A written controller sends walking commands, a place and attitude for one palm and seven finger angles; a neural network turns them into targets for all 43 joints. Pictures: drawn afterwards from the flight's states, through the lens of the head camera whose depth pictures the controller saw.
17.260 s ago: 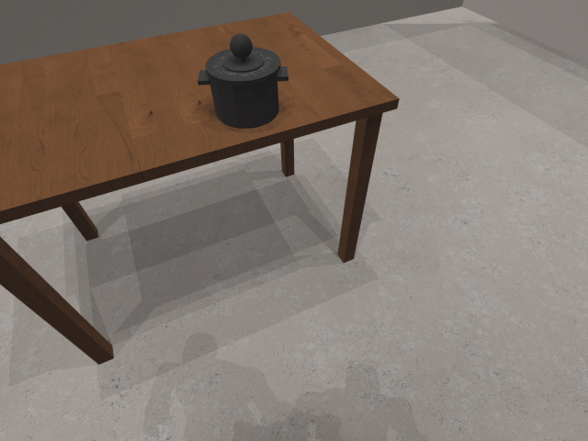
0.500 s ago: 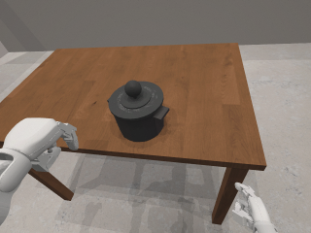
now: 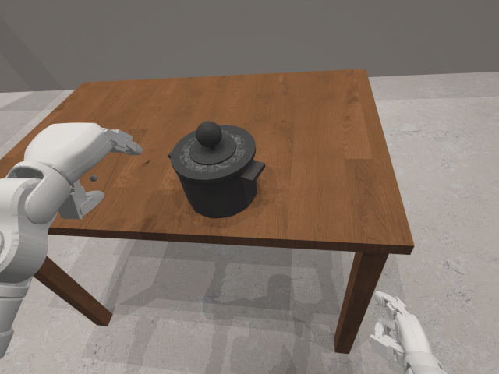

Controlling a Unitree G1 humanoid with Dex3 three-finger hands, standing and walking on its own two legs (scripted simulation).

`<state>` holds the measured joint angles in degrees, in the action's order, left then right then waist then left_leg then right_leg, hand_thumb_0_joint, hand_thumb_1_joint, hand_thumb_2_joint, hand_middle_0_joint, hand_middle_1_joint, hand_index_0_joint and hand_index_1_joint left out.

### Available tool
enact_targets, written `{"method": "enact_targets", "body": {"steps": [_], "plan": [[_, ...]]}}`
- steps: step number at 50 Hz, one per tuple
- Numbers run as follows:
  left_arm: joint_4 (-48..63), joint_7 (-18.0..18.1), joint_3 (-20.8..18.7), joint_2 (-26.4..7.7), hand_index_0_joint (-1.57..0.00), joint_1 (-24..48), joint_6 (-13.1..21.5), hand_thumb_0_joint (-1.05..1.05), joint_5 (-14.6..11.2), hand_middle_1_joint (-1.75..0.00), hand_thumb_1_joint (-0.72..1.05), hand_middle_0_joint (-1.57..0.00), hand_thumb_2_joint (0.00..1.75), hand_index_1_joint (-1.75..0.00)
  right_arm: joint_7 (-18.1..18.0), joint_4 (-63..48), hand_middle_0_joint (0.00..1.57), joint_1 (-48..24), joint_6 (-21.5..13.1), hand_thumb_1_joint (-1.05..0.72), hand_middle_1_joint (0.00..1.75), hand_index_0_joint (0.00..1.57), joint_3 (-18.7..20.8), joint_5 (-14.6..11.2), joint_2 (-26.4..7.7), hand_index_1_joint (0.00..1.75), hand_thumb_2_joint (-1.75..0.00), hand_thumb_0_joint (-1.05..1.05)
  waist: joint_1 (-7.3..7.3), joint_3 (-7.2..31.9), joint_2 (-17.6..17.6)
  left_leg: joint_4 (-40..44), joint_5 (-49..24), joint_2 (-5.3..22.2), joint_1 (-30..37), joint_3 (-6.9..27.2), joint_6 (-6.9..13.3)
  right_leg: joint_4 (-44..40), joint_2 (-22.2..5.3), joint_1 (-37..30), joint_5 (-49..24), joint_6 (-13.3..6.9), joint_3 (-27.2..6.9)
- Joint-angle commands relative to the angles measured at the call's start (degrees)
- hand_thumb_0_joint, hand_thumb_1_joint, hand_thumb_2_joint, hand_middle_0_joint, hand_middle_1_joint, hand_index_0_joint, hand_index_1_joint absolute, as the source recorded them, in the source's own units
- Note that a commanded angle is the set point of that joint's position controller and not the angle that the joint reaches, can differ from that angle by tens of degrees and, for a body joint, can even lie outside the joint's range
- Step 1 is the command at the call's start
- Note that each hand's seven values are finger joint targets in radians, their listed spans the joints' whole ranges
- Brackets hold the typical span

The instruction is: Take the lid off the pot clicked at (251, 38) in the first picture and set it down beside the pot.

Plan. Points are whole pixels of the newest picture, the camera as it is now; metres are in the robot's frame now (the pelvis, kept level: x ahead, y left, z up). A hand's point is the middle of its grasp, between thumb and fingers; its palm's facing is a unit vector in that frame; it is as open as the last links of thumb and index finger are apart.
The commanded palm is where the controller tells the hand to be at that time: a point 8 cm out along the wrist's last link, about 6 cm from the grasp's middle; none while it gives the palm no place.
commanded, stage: move the open hand above the knob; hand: left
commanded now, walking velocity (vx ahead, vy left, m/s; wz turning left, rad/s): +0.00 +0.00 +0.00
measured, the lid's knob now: (208, 134) +0.49 +0.14 +0.15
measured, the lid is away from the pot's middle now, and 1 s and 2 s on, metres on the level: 0.00 0.00 0.00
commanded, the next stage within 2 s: none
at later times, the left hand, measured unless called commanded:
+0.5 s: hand (132, 143) +0.37 +0.21 +0.22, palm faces -0.05 +0.02 -1.00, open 10.2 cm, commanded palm +0.33 +0.21 +0.29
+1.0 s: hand (159, 128) +0.40 +0.18 +0.23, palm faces -0.04 -0.01 -1.00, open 10.2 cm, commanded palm +0.37 +0.18 +0.29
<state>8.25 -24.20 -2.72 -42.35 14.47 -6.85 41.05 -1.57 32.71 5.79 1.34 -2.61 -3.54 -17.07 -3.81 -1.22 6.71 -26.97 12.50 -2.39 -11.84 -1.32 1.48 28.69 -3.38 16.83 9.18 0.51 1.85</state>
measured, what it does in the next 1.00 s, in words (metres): stands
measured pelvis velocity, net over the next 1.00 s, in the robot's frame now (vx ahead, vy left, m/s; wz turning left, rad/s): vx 0.03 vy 0.00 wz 0.01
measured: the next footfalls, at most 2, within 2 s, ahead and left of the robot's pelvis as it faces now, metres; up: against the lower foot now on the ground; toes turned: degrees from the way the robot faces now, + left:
none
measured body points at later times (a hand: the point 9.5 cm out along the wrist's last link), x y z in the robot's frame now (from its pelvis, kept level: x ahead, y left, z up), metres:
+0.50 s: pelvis +0.02 -0.01 +0.00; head +0.02 -0.08 +0.45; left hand +0.36 +0.20 +0.28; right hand +0.23 -0.23 -0.10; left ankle +0.03 +0.11 -0.74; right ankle +0.07 -0.13 -0.74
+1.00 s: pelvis +0.03 +0.00 +0.00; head +0.04 -0.06 +0.45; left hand +0.40 +0.17 +0.28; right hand +0.25 -0.21 -0.10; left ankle +0.03 +0.11 -0.74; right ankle +0.07 -0.13 -0.74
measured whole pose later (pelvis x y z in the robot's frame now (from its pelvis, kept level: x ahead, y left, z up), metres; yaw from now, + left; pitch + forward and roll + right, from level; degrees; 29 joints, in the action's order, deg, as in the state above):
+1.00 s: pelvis +0.03 +0.00 +0.00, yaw +0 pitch +1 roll +1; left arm -0.5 -25.8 8.9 -35.3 33.6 -14.5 44.5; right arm 0.9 32.6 4.4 5.2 -3.2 -4.6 -16.6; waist -2.6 0.3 7.1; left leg -25.1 13.7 -2.3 -12.0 -0.8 1.2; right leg 28.6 -3.3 17.7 11.4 0.3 2.2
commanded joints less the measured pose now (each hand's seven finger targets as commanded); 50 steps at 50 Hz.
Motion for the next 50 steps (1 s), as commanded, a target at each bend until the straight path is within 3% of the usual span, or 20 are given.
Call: {"method": "enact_targets", "body": {"steps": [1, 3, 5, 7, 9, 10, 13, 15, 18, 22, 25, 28, 30, 33, 36, 40, 42, 43, 44, 50], "plan": [[8.2, 2.1, -10.4, -17.1, -0.85, 22.9, -0.5, 0.00, 1.6, -0.08, -0.38, -0.85, 1.61, -0.08, -0.1, -10.3, 0.20, -10.2, -3.0, -0.90, 0.30, 0.20, 2.2, -0.2, -4.7, 0.30, -0.90, 0.00, -0.54, 13.3, -2.0, 6.3, -0.9, 1.2, -1.1, 2.8, 0.5, -4.6, 1.3, -7.1, 6.1, -1.3, -0.2], [6.9, 1.9, -11.5, -18.6, -0.85, 24.0, -0.6, 0.00, 1.8, -0.08, -0.39, -0.85, 1.62, -0.08, 0.1, -10.1, 0.20, -10.0, -3.2, -0.90, 0.30, 0.20, 1.8, -0.1, -4.8, 0.30, -0.90, 0.00, -0.58, 15.5, -2.0, 6.0, -1.4, 0.9, -1.1, 2.6, 0.5, -4.5, 1.4, -8.3, 5.8, -1.5, -0.4], [3.5, 1.5, -7.3, -14.1, -0.85, 25.4, -1.2, 0.00, 2.0, -0.08, -0.39, -0.85, 1.63, -0.08, 0.1, -9.8, 0.20, -9.6, -2.9, -0.90, 0.30, 0.20, 1.9, -0.5, -4.8, 0.30, -0.90, 0.00, 0.36, 11.2, -4.3, 6.4, 0.3, 1.3, -2.2, 2.5, 0.4, -5.3, 1.4, -5.6, 6.7, -1.1, 0.2], [1.9, 1.8, -6.9, -12.6, -0.85, 22.8, -1.0, 0.00, 1.8, -0.08, -0.39, -0.85, 1.63, -0.08, 0.6, -10.6, 0.20, -8.8, -3.4, -0.90, 0.30, 0.20, 2.1, -1.3, -5.0, 0.30, -0.90, 0.00, 0.78, 11.4, -5.6, 5.6, 0.9, 1.0, -1.7, 2.5, 0.6, -5.4, 2.2, -5.3, 6.4, -1.4, 0.0], [3.4, 1.3, -6.4, -13.3, -0.85, 25.2, -1.1, 0.00, 2.2, -0.08, -0.39, -0.85, 1.63, -0.08, 0.6, -10.6, 0.20, -9.5, -2.7, -0.90, 0.30, 0.20, 2.0, -0.9, -4.8, 0.30, -0.90, 0.00, 0.27, 12.9, -6.2, 6.3, 1.6, 1.0, -2.4, 2.0, 0.6, -5.5, 1.4, -6.8, 7.2, -1.0, 0.0], [5.9, 1.2, -5.4, -12.8, -0.85, 27.6, -1.0, 0.00, 2.3, -0.08, -0.39, -0.85, 1.63, -0.08, 0.6, -11.1, 0.20, -10.2, -2.9, -0.90, 0.30, 0.20, 1.9, -0.8, -4.7, 0.30, -0.90, 0.00, 0.28, 14.0, -4.3, 6.4, 1.2, 0.7, -1.7, 2.0, 0.7, -5.4, 1.2, -7.1, 6.6, -1.1, -0.2], [3.8, 1.9, -9.6, -18.2, -0.85, 30.5, -1.4, 0.00, 3.3, -0.08, -0.39, -0.85, 1.63, -0.08, 0.5, -10.2, 0.20, -9.3, -3.2, -0.90, 0.30, 0.20, 1.6, -0.4, -4.8, 0.30, -0.90, 0.00, -0.13, 18.1, -4.1, 5.7, -2.0, 0.4, -1.6, 1.8, 0.7, -4.6, 1.3, -10.3, 3.8, -1.4, -0.7], [1.3, 1.7, -7.2, -15.3, -0.85, 31.8, -2.0, 0.00, 3.1, -0.08, -0.39, -0.85, 1.63, -0.08, 0.3, -10.0, 0.20, -9.0, -2.7, -0.90, 0.30, 0.20, 1.6, -0.6, -4.8, 0.30, -0.90, 0.00, 0.48, 14.4, -5.4, 6.2, -1.3, 0.6, -2.3, 1.7, 0.7, -5.3, 1.2, -8.3, 4.0, -1.1, -0.2], [0.4, 1.4, -8.1, -16.3, -0.85, 31.2, -2.3, 0.00, 3.3, -0.08, -0.39, -0.85, 1.63, -0.08, 0.8, -10.2, 0.20, -8.7, -2.4, -0.90, 0.30, 0.20, 1.7, -0.5, -4.9, 0.30, -0.90, 0.00, -0.07, 18.7, -6.1, 5.2, -4.8, 0.1, -1.9, 1.2, 0.8, -4.3, 1.0, -11.9, -0.5, -1.3, -0.8], [0.5, 0.9, -5.0, -11.3, -0.85, 29.0, -3.0, 0.00, 2.3, -0.08, -0.39, -0.85, 1.63, -0.08, 1.3, -10.8, 0.20, -9.6, -2.4, -0.90, 0.30, 0.20, 2.0, -1.4, -5.0, 0.30, -0.90, 0.00, 1.12, 16.7, -7.1, 3.5, -6.2, 0.0, -0.9, 0.9, 1.2, -4.2, 1.4, -9.7, -3.6, -1.2, -0.8], [2.1, 0.4, -4.2, -12.3, -0.85, 32.7, -3.5, 0.00, 3.0, -0.08, -0.39, -0.85, 1.63, -0.08, 1.3, -10.7, 0.20, -9.3, -1.5, -0.90, 0.30, 0.20, 1.8, -1.1, -4.8, 0.30, -0.90, 0.00, 0.76, 17.0, -6.1, 5.2, -5.6, 0.0, -1.3, 1.0, 1.1, -4.3, 0.9, -10.5, -2.9, -1.0, -0.3], [2.6, 0.5, -5.5, -14.7, -0.85, 36.4, -4.0, 0.00, 3.8, -0.08, -0.39, -0.85, 1.63, -0.08, 1.3, -10.4, 0.20, -9.1, -1.5, -0.90, 0.30, 0.20, 1.7, -0.9, -4.6, 0.30, -0.90, 0.00, 0.58, 21.5, -4.7, 4.5, -9.2, -0.4, 0.0, 0.8, 1.1, -3.2, 1.0, -13.2, -6.3, -1.3, -0.7], [2.5, 0.4, -4.0, -12.6, -0.85, 36.2, -4.5, 0.00, 3.7, -0.08, -0.39, -0.85, 1.63, -0.08, 1.4, -10.3, 0.20, -9.1, -1.2, -0.90, 0.30, 0.20, 1.9, -1.0, -4.5, 0.30, -0.90, 0.00, 0.68, 19.6, -5.7, 4.6, -9.8, -0.2, 0.1, 1.1, 1.1, -3.4, 1.0, -12.0, -7.5, -1.3, -0.4], [1.8, 0.2, -5.0, -12.8, -0.85, 34.1, -5.4, 0.00, 3.8, -0.08, -0.39, -0.85, 1.63, -0.08, 1.9, -10.1, 0.20, -8.7, -0.6, -0.90, 0.30, 0.20, 1.9, -1.0, -4.4, 0.30, -0.90, 0.00, 0.27, 21.7, -6.4, 4.2, -12.5, -0.3, 0.5, 0.5, 1.0, -2.7, 1.0, -14.0, -10.5, -1.4, -0.5], [1.2, 0.0, -1.2, -8.7, -0.85, 34.3, -5.9, 0.00, 3.5, -0.08, -0.39, -0.85, 1.63, -0.08, 2.2, -10.4, 0.20, -9.3, 0.0, -0.90, 0.30, 0.20, 1.9, -1.3, -4.4, 0.30, -0.90, 0.00, 0.94, 17.4, -7.3, 4.9, -9.6, 0.1, -0.1, 0.7, 1.0, -3.7, 1.1, -10.6, -7.6, -1.3, 0.1], [4.0, 0.4, -0.4, -8.8, -0.85, 38.4, -6.3, 0.00, 4.3, -0.08, -0.39, -0.85, 1.63, -0.08, 2.4, -10.8, 0.20, -10.1, 0.3, -0.90, 0.30, 0.20, 1.7, -1.2, -4.1, 0.30, -0.90, 0.00, 0.87, 20.3, -6.6, 4.6, -11.0, -0.2, 1.0, 0.9, 1.1, -2.9, 1.2, -11.9, -8.5, -1.5, -0.1], [1.7, 1.0, -1.0, -9.0, -0.85, 38.9, -6.7, 0.00, 3.9, -0.08, -0.39, -0.85, 1.63, -0.08, 2.6, -10.4, 0.20, -10.5, 0.2, -0.90, 0.30, 0.20, 1.7, -1.6, -4.6, 0.30, -0.90, 0.00, 1.53, 19.3, -5.8, 3.7, -11.6, 0.0, 1.7, 1.4, 1.1, -2.8, 1.7, -10.2, -8.8, -2.0, -0.1], [1.6, 0.8, -0.3, -9.3, -0.85, 41.7, -6.9, 0.00, 4.8, -0.08, -0.39, -0.85, 1.63, -0.08, 2.5, -9.9, 0.20, -9.7, 0.7, -0.90, 0.30, 0.20, 1.4, -1.3, -4.1, 0.30, -0.90, 0.00, 1.13, 21.5, -5.6, 4.9, -11.3, -0.1, 1.5, 1.0, 0.8, -2.7, 1.3, -12.2, -8.0, -1.7, 0.1], [1.0, 0.9, -0.5, -9.4, -0.85, 41.6, -7.2, 0.00, 4.8, -0.08, -0.39, -0.85, 1.63, -0.08, 2.4, -10.0, 0.20, -9.8, 0.9, -0.90, 0.30, 0.20, 1.7, -1.2, -4.1, 0.30, -0.90, 0.00, 1.00, 19.9, -6.8, 4.9, -10.6, 0.1, 0.9, 1.2, 0.8, -2.9, 1.3, -11.5, -7.5, -1.8, 0.1], [0.5, 1.0, 3.6, -5.1, -0.85, 44.3, -8.0, 0.00, 5.1, -0.08, -0.39, -0.85, 1.63, -0.08, 2.7, -10.1, 0.20, -10.3, 1.5, -0.90, 0.30, 0.20, 1.5, -1.3, -3.7, 0.30, -0.90, 0.00, 1.43, 20.6, -5.9, 5.1, -10.9, 0.1, 1.8, 1.3, 0.8, -2.6, 1.4, -10.8, -7.4, -2.0, 0.5]]}}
